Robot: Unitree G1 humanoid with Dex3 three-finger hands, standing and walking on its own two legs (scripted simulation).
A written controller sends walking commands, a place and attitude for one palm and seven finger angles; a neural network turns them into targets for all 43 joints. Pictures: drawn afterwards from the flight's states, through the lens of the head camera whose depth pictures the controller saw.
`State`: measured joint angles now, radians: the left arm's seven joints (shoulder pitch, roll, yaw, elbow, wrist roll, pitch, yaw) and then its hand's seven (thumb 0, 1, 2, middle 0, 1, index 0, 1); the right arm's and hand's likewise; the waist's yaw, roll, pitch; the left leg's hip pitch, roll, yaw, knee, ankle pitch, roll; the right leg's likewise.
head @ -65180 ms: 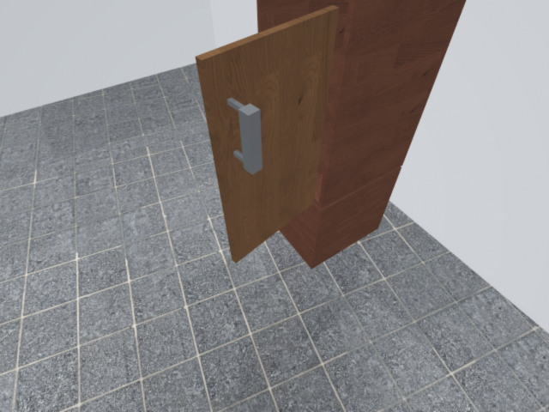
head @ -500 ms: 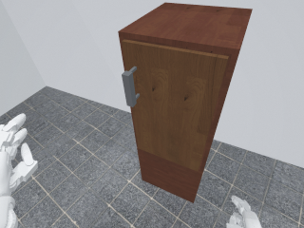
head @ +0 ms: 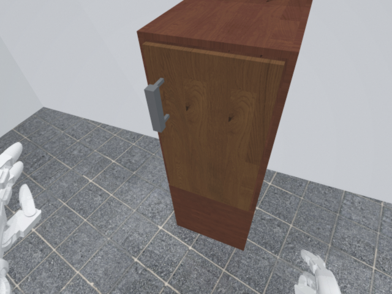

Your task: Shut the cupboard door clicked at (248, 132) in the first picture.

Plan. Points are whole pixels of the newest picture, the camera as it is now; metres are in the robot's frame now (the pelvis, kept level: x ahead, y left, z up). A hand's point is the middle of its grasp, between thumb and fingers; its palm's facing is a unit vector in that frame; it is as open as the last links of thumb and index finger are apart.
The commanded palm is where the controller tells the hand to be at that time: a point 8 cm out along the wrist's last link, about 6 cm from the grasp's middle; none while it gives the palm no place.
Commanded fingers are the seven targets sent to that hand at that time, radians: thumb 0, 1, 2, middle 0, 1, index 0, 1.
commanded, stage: step back with the hand held close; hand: left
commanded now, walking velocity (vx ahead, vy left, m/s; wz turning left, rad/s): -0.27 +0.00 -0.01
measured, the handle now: (159, 105) +0.56 +0.15 +0.10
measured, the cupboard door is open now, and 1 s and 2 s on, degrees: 0 0 0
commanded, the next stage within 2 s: stop stepping back and stand still in 1.24 s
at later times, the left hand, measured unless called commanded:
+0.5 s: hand out of the picture +0.13 +0.28 +0.16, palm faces +0.47 -0.76 -0.44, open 7.4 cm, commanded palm +0.07 +0.31 +0.18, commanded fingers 0.00 0.90 0.90 -0.20 -0.30 -0.20 -0.30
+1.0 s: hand out of the picture +0.05 +0.28 +0.16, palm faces +0.51 -0.75 -0.41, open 7.4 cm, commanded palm -0.02 +0.31 +0.18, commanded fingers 0.00 0.90 0.90 -0.20 -0.30 -0.20 -0.30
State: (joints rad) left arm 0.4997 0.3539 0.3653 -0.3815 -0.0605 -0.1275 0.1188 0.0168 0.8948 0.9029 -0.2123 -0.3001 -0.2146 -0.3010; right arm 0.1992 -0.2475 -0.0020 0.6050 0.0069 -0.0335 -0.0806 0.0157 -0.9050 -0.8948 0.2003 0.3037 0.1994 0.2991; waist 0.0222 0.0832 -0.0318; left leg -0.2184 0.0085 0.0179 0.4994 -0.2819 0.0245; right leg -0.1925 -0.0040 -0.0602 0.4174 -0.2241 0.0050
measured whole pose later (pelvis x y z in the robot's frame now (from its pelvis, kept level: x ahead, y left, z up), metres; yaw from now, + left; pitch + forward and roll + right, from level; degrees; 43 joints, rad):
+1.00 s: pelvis -0.14 +0.01 -0.03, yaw +4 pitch +0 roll -1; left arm 0.48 0.39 0.43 -0.50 -0.01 -0.27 0.16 0.02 0.89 0.90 -0.21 -0.30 -0.22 -0.30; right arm 0.23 -0.23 -0.02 0.61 -0.01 -0.09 -0.07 0.02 -0.91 -0.89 0.20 0.30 0.20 0.30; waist 0.00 -0.02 0.01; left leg -0.56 -0.01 0.02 0.80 -0.44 0.02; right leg -0.48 0.01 0.02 0.66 -0.18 0.01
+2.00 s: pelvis -0.28 +0.08 -0.02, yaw +0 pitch +1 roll -2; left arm 0.44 0.40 0.41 -0.42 -0.03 -0.19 0.19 0.01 0.89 0.90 -0.22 -0.30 -0.22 -0.30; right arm 0.29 -0.21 0.01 0.68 0.00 -0.11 -0.09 0.02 -0.90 -0.89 0.20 0.30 0.20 0.30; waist 0.02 -0.01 -0.09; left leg -0.35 0.03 0.02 0.64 -0.32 0.03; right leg -0.25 -0.03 -0.04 0.60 -0.36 0.02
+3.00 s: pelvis -0.28 +0.09 -0.01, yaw -2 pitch -1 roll +0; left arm 0.24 0.18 -0.04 0.80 0.01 0.06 0.00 0.01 0.91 0.90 -0.20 -0.30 -0.20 -0.30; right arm 0.17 -0.25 0.02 0.87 -0.03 0.02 0.00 0.01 -0.91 -0.89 0.20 0.30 0.20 0.30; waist -0.03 0.00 0.02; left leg -0.27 0.00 0.07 0.54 -0.25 0.02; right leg -0.24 -0.01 -0.09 0.56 -0.30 -0.03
